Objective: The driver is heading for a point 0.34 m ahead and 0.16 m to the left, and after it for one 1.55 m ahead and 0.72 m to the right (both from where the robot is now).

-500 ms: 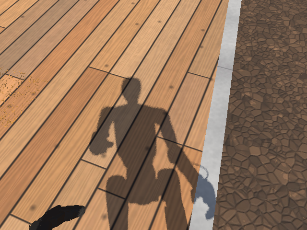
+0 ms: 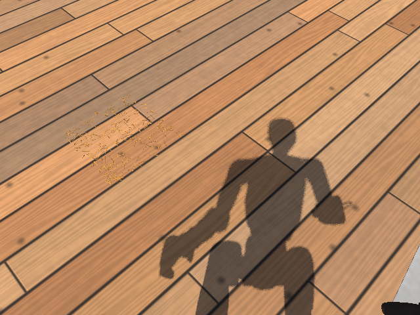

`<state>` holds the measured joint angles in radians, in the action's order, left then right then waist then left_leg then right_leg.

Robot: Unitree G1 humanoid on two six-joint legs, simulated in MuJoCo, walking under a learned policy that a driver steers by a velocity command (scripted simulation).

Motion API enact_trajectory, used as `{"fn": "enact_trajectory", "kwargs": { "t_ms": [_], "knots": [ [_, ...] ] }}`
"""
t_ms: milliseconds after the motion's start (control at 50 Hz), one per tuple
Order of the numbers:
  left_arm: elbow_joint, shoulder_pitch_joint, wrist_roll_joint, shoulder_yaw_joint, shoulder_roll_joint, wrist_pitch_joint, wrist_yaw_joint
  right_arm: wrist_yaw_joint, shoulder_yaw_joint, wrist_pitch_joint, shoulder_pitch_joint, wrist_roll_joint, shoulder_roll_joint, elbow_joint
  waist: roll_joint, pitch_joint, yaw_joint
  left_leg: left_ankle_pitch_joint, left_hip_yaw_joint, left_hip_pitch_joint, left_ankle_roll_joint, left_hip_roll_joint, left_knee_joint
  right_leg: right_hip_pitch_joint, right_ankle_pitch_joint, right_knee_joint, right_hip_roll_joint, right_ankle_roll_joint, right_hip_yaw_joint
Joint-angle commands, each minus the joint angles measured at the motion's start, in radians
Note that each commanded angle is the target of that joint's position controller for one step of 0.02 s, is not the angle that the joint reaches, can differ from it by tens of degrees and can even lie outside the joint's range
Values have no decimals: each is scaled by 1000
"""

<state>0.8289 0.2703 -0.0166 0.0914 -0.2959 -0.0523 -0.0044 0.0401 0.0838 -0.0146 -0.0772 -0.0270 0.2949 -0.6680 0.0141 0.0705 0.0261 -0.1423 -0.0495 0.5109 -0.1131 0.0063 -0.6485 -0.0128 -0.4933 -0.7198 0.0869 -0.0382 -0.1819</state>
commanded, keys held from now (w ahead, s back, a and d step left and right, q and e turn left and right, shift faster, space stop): w+q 0.28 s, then e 0.72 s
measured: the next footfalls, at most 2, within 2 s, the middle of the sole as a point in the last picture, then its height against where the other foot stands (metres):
right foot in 0.46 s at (247, 313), level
left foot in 0.88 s outside the picture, level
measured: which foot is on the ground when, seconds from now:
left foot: down 0.00-0.48, up 0.50-0.86, down 0.88-1.00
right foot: up 0.00-0.44, down 0.46-0.88, up 0.90-1.00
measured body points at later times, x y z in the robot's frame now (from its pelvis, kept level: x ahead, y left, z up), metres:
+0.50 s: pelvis +0.27 -0.01 +0.01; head +0.30 +0.00 +0.46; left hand +0.45 +0.26 -0.07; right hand +0.38 -0.28 -0.11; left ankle +0.13 +0.07 -0.69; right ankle +0.42 -0.09 -0.71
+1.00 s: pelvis +0.35 +0.03 +0.03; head +0.38 +0.05 +0.47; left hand +0.51 +0.31 -0.08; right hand +0.48 -0.26 -0.06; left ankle +0.38 +0.14 -0.71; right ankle +0.36 -0.10 -0.65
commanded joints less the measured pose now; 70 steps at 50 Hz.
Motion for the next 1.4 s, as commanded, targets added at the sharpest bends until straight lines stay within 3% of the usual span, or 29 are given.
{"fn": "enact_trajectory", "kwargs": {
  "t_ms": [20,40,60,80,140,340,420,460,480,500,520,560,580,660,800,860,880,900,920,940,1000,1140,1260,1280,1300,1320,1340,1360,1400],
  "knots": [
    [-161,-52,-21,-5,-109,-68,12,-5,65,-24,-293,2,227,12,151,-333,-123,-365,832,-825,-304,-311,401,-783,-56,-691,-110,27,264],
    [-182,-106,-38,-7,-120,-82,16,-4,53,-40,-274,1,188,9,108,-240,-116,-364,754,-737,-265,-295,415,-815,24,-651,-69,45,261],
    [-171,-112,-17,-10,-110,-86,6,-2,42,-49,-216,2,162,13,4,-176,-74,-258,655,-597,-223,-260,404,-760,104,-571,-17,47,268],
    [-168,-119,13,-6,-115,-82,-3,-6,33,-53,-166,8,135,18,-7,-151,-43,-159,577,-482,-200,-225,403,-687,148,-492,11,41,276],
    [-174,-117,26,-3,-109,-54,-1,-24,22,-65,-138,15,122,29,22,-132,-9,5,476,-348,-193,-179,436,-593,200,-369,27,22,272],
    [-232,-352,26,-32,-44,-61,29,-62,17,-40,-294,14,122,-47,66,-49,-123,162,316,-312,-100,-109,336,-497,637,165,-68,-14,218],
    [-216,-289,30,-19,-74,-70,48,-65,7,-25,-284,27,112,-61,96,-86,-90,390,332,-439,-55,-141,177,-444,533,237,-92,65,193],
    [-178,-133,43,-3,-125,-79,43,-65,-2,-31,-257,35,93,-46,50,-194,-13,489,262,-394,9,-59,-54,-184,847,272,-48,137,228],
    [-177,-45,65,2,-186,-77,41,-63,-17,-41,-348,46,57,-39,-120,-349,-26,152,213,-167,79,25,-339,147,1198,189,147,279,464],
    [-149,-4,42,-7,-132,-58,42,-56,-23,-43,-448,44,65,-73,-301,-457,-31,-475,161,-6,153,89,-572,292,1253,239,303,425,723],
    [-159,-22,7,-15,-108,-40,44,-51,-7,-37,-403,34,143,-62,-200,-422,-15,-490,201,55,168,45,-636,234,978,295,278,408,780],
    [-190,-118,7,-12,-122,-9,35,-59,1,-12,-203,26,149,-13,-49,-212,0,-408,157,144,182,8,-650,7,676,356,195,333,658],
    [-198,-136,13,-8,-134,0,26,-68,5,2,-168,34,143,1,-33,-175,-12,-363,160,122,177,-14,-592,-92,607,383,171,312,628],
    [-211,-149,27,6,-145,30,10,-88,-14,10,-198,37,62,-4,-140,-180,-50,-313,116,-41,181,12,-300,-259,587,418,62,276,526],
    [-229,-124,4,24,-160,73,-15,-73,-11,-1,-107,27,77,19,-166,-193,-21,-168,144,-145,176,38,-34,-288,293,411,40,241,622],
    [-234,-117,-6,20,-144,90,-22,-62,1,-21,-147,23,90,9,-162,-175,-54,-44,132,-297,135,21,231,-328,264,340,-8,182,635],
    [-235,-86,-3,8,-107,90,-21,-67,17,-22,-175,38,149,14,-80,-195,-49,-41,242,-405,79,-127,291,-411,132,232,-57,131,581],
    [-271,-87,-6,1,-70,82,-18,-71,38,-8,-154,71,236,10,217,-151,-9,44,478,-412,-58,-319,348,-597,-41,29,-209,69,364],
    [-261,-70,9,22,-144,69,-18,-69,30,-9,-121,91,190,33,235,-155,-25,144,562,-361,-148,-410,362,-616,-114,-227,-180,23,319],
    [-237,-43,3,39,-183,70,-15,-74,12,-11,-76,81,136,52,157,-151,-8,185,487,-342,-140,-376,342,-609,-66,-352,-156,4,326],
    [-201,-1,1,33,-134,104,-22,-82,-5,-8,-13,41,90,62,106,-114,2,250,281,-346,-77,-262,307,-640,62,-507,-130,-50,288],
    [-289,-136,-4,-4,-68,104,7,-88,24,24,-76,43,154,42,162,-146,-70,300,149,-417,-109,-281,296,-519,93,-183,-62,-67,177],
    [-280,-58,-4,13,-92,114,27,-71,38,20,-58,0,175,23,164,-154,-16,273,86,-367,-46,-300,183,-280,255,211,-103,34,95],
    [-269,-24,0,24,-114,113,19,-69,32,16,-106,-1,147,0,110,-161,-9,176,35,-296,17,-265,103,-166,365,310,-113,68,128],
    [-276,9,-1,49,-207,110,5,-64,19,12,-130,34,94,5,-114,-176,-23,-100,-72,-81,120,-175,-139,14,653,352,63,137,383],
    [-300,4,27,64,-303,98,5,-71,2,7,-43,64,64,76,-356,-162,-1,-520,-44,196,191,-21,-349,37,857,358,302,353,718],
    [-300,24,48,47,-236,77,10,-78,19,6,22,52,119,78,-223,-210,64,-538,95,196,192,-30,-514,8,795,378,297,409,699],
    [-291,-20,47,33,-209,64,8,-78,26,10,12,31,133,69,-180,-175,26,-456,119,195,180,-44,-552,-37,730,375,239,357,603],
    [-301,-120,7,21,-167,64,-6,-91,34,19,-27,40,135,38,-130,-141,-19,-309,131,190,186,-55,-501,-86,635,369,147,269,515]
  ]
}}
Velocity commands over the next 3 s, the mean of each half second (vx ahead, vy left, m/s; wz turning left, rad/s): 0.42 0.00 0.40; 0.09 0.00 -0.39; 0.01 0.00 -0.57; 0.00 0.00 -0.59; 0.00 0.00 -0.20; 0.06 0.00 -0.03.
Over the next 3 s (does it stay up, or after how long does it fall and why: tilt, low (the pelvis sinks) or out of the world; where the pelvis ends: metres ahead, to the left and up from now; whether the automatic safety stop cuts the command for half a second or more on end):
stays up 0.35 -0.02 0.02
